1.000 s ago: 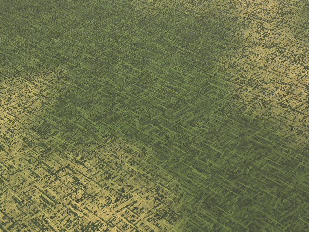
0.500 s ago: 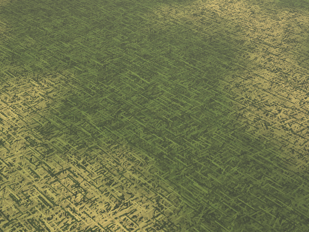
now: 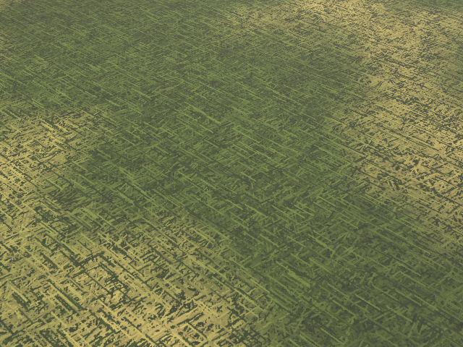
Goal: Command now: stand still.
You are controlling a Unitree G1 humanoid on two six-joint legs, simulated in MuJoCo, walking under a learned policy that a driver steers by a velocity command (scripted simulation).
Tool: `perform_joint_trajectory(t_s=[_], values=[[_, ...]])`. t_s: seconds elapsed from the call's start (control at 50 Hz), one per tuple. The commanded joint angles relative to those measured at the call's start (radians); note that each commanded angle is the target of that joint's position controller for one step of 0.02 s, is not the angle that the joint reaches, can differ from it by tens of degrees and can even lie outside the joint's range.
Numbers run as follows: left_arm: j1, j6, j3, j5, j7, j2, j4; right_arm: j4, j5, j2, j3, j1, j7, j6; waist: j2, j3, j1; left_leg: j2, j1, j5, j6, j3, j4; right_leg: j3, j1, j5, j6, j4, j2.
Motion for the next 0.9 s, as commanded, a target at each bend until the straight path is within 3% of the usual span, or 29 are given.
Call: perform_joint_trajectory(t_s=[0.02,0.32,0.34,0.38,0.42,0.48,0.5,0.54,0.56,0.58,0.6,0.62,0.64,0.68,0.72,0.76,0.82,0.86,0.9], values=[[0.016,-0.006,0.019,0.0,0.005,0.113,-0.021,-0.02,0.001,-0.103,-0.017,0.009,-0.005,-0.01,0.005,-0.02,-0.001,0.032,-0.061,0.176,0.021,-0.021,-0.097,0.0,0.042,0.15,-0.021,-0.06,-0.003],[0.053,-0.003,0.009,-0.001,0.008,0.086,0.02,0.069,0.004,-0.09,-0.002,0.045,-0.011,-0.01,0.0,-0.005,-0.007,0.024,-0.072,0.148,0.013,-0.004,-0.101,-0.005,0.032,0.133,-0.027,-0.065,0.007],[0.074,-0.002,0.007,-0.002,0.009,0.077,0.031,0.082,0.005,-0.085,-0.001,0.065,-0.012,-0.008,0.005,-0.027,-0.007,0.014,-0.065,0.038,0.018,0.004,-0.106,-0.021,0.039,0.029,-0.031,-0.061,0.022],[0.076,-0.001,0.012,-0.014,0.012,0.087,0.028,0.082,0.017,-0.115,-0.011,0.071,-0.016,-0.004,0.025,0.029,-0.013,0.009,-0.128,-0.34,0.057,-0.01,-0.11,-0.041,-0.037,-0.309,-0.058,-0.021,0.052],[0.058,-0.02,0.009,-0.016,0.009,0.076,0.006,0.073,0.024,-0.126,-0.016,0.085,-0.015,-0.019,0.05,0.109,-0.025,0.062,-0.182,-0.5,0.1,-0.09,-0.153,-0.023,-0.131,-0.41,-0.08,0.012,0.045],[0.041,-0.071,0.001,-0.022,-0.016,0.025,-0.016,0.087,0.037,-0.172,-0.035,0.154,-0.004,-0.052,0.172,0.101,-0.045,0.217,-0.089,-0.538,0.191,-0.327,-0.26,-0.069,-0.218,-0.215,-0.078,0.19,0.067],[0.044,-0.083,0.0,-0.026,-0.025,0.022,-0.021,0.083,0.039,-0.177,-0.038,0.144,-0.001,-0.057,0.19,0.106,-0.036,0.258,-0.112,-0.529,0.217,-0.39,-0.287,-0.055,-0.2,-0.187,-0.094,0.218,0.055],[0.128,-0.1,0.0,-0.036,-0.036,0.014,0.001,0.05,0.042,-0.158,-0.031,0.06,0.004,-0.061,0.161,0.119,0.031,0.226,-0.219,-0.451,0.19,-0.327,-0.249,-0.047,-0.037,-0.191,-0.135,0.076,0.052],[0.23,-0.104,0.007,-0.034,-0.036,0.028,0.037,0.023,0.043,-0.138,-0.025,-0.009,0.006,-0.063,0.12,0.116,0.08,0.163,-0.309,-0.336,0.147,-0.231,-0.149,-0.002,0.112,-0.144,-0.146,-0.031,0.036],[0.361,-0.111,0.032,-0.031,-0.036,0.117,0.077,-0.011,0.043,-0.072,-0.008,-0.065,0.006,-0.075,-0.08,0.091,0.117,0.032,-0.443,-0.182,0.068,-0.029,0.125,0.237,0.242,-0.235,-0.198,-0.15,-0.088],[0.479,-0.122,0.062,-0.027,-0.052,0.242,0.096,-0.054,0.04,-0.059,-0.006,-0.084,0.002,-0.099,-0.322,0.04,0.14,-0.045,-0.597,-0.201,0.026,0.061,0.444,0.655,0.372,-0.215,-0.326,-0.313,-0.317],[0.434,-0.133,0.035,-0.004,-0.055,0.165,0.081,-0.057,0.048,-0.104,-0.018,-0.093,0.005,-0.115,-0.197,0.048,0.1,-0.004,-0.689,-0.246,0.043,-0.037,0.628,0.729,0.383,-0.15,-0.343,-0.317,-0.364],[0.372,-0.14,0.022,-0.003,-0.056,0.117,0.058,-0.039,0.054,-0.096,-0.018,-0.054,0.015,-0.124,-0.132,0.072,0.06,0.036,-0.728,-0.17,0.067,-0.054,0.704,0.613,0.383,-0.065,-0.31,-0.291,-0.331],[0.311,-0.136,0.008,-0.01,-0.062,0.089,0.031,-0.029,0.046,-0.101,-0.025,-0.062,0.026,-0.133,-0.073,0.072,0.034,0.097,-0.754,-0.018,0.088,-0.022,0.673,0.415,0.378,0.106,-0.25,-0.301,-0.268],[0.33,-0.118,-0.009,-0.005,-0.056,0.049,0.033,-0.042,0.036,-0.085,-0.028,-0.09,0.04,-0.129,-0.105,0.056,0.033,0.121,-0.678,0.056,0.073,0.018,0.579,0.27,0.333,0.272,-0.219,-0.324,-0.21],[0.339,-0.104,-0.013,-0.003,-0.039,0.052,0.026,-0.061,0.032,-0.048,-0.018,-0.145,0.052,-0.119,-0.094,0.059,0.037,0.108,-0.64,0.119,0.041,0.06,0.45,0.182,0.291,0.314,-0.215,-0.347,-0.175],[0.326,-0.098,-0.006,-0.001,-0.021,0.105,0.004,-0.116,0.031,-0.017,0.002,-0.285,0.058,-0.113,-0.096,0.087,0.054,0.058,-0.479,0.259,0.014,0.109,0.185,0.096,0.141,0.279,-0.208,-0.396,-0.133],[0.355,-0.102,0.003,-0.011,-0.017,0.129,0.012,-0.136,0.036,-0.042,0.002,-0.329,0.064,-0.108,-0.121,0.101,0.056,0.044,-0.404,0.306,0.018,0.113,0.112,0.092,0.12,0.25,-0.214,-0.426,-0.156],[0.354,-0.103,0.009,-0.023,-0.017,0.127,0.019,-0.154,0.04,-0.071,-0.003,-0.352,0.069,-0.108,-0.12,0.118,0.038,0.049,-0.398,0.317,0.044,0.088,0.053,0.085,0.177,0.296,-0.203,-0.414,-0.189]])
Velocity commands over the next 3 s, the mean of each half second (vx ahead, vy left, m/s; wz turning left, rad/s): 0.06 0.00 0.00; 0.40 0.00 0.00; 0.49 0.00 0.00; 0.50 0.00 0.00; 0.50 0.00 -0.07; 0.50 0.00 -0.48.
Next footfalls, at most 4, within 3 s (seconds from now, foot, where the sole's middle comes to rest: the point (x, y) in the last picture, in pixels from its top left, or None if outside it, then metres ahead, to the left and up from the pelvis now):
1.00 left None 0.42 0.10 -0.77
1.54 right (291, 280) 0.73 -0.14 -0.77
2.08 left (220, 200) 1.04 0.09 -0.77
2.66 right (283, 143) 1.34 -0.15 -0.77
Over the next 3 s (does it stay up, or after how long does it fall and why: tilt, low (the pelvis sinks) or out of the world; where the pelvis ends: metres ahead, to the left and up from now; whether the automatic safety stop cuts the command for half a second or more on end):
stays up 1.36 -0.08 0.01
